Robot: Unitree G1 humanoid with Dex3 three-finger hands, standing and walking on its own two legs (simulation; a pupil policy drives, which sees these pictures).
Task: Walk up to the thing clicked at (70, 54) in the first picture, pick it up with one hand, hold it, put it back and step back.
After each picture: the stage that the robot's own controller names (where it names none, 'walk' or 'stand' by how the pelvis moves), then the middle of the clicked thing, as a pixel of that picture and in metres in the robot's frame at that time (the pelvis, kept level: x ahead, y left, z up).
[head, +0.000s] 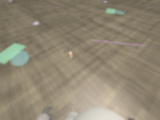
stand; (70, 54) +1.22 +0.42 -0.72
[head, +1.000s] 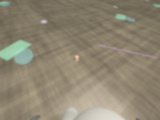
walk; (76, 58) +1.13 +0.21 -0.70
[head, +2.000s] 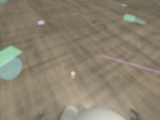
walk; (72, 75) +0.68 +0.23 -0.70
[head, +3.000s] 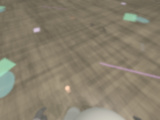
walk; (67, 89) +0.45 +0.29 -0.70
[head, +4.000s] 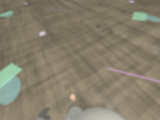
stand; (73, 97) +0.33 +0.25 -0.71
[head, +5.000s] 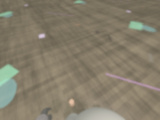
stand; (71, 102) +0.31 +0.22 -0.72
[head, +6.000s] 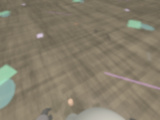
stand; (70, 102) +0.31 +0.23 -0.73
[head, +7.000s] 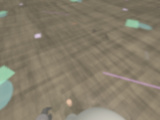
stand; (69, 102) +0.30 +0.25 -0.73
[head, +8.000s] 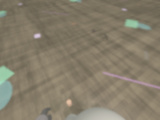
stand; (69, 103) +0.29 +0.25 -0.73
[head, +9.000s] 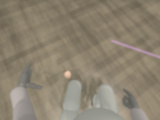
go down; (68, 74) +0.35 +0.23 -0.47
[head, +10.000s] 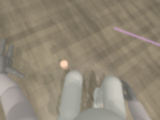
go down; (64, 65) +0.39 +0.24 -0.32
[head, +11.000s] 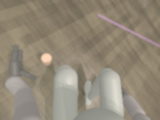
close in; (46, 59) +0.38 +0.27 -0.24
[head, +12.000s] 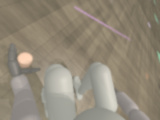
close; (25, 60) +0.38 +0.28 -0.22
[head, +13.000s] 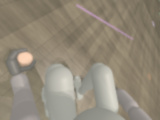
lift; (25, 60) +0.37 +0.29 -0.22
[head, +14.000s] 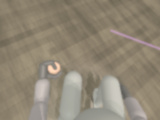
lift; (55, 70) +0.30 +0.26 -0.07
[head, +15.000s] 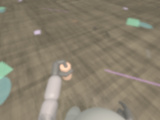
hold; (66, 71) +0.33 +0.17 +0.06
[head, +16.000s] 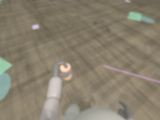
hold; (66, 71) +0.34 +0.18 +0.01
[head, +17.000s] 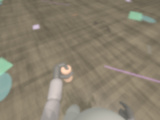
hold; (67, 73) +0.33 +0.17 +0.00
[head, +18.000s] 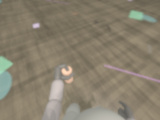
crouch; (67, 74) +0.33 +0.17 -0.01
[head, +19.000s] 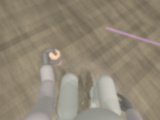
crouch; (56, 58) +0.42 +0.24 -0.10
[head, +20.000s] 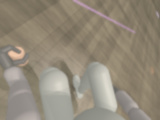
lower; (19, 57) +0.40 +0.30 -0.23
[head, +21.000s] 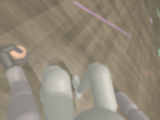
lower; (20, 55) +0.40 +0.30 -0.22
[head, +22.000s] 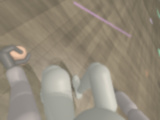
lower; (20, 56) +0.39 +0.30 -0.22
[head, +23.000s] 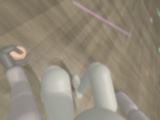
lower; (20, 56) +0.39 +0.30 -0.22
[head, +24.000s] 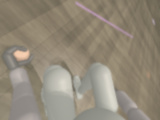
loosen; (23, 56) +0.38 +0.30 -0.22
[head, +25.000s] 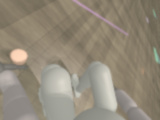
withdraw; (19, 57) +0.38 +0.29 -0.22
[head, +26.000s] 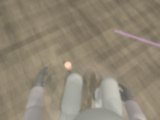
walk; (68, 66) +0.41 +0.23 -0.38
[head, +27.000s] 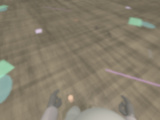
stand; (70, 98) +0.34 +0.20 -0.66
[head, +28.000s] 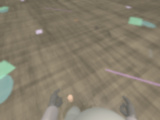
stand; (70, 98) +0.34 +0.22 -0.67
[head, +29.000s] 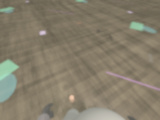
stand; (71, 98) +0.35 +0.20 -0.70
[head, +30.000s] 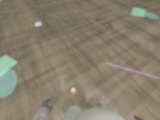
walk; (73, 91) +0.37 +0.19 -0.71
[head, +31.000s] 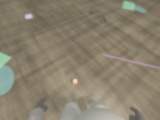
walk; (75, 82) +0.45 +0.14 -0.71
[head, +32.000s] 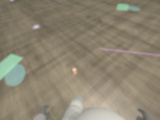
walk; (74, 71) +0.72 +0.31 -0.70
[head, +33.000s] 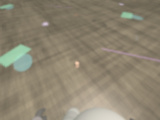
stand; (77, 64) +0.94 +0.24 -0.71
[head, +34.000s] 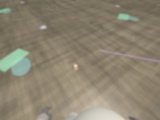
stand; (75, 67) +0.92 +0.26 -0.73
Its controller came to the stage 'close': yes
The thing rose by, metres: 0.72
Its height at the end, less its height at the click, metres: +0.00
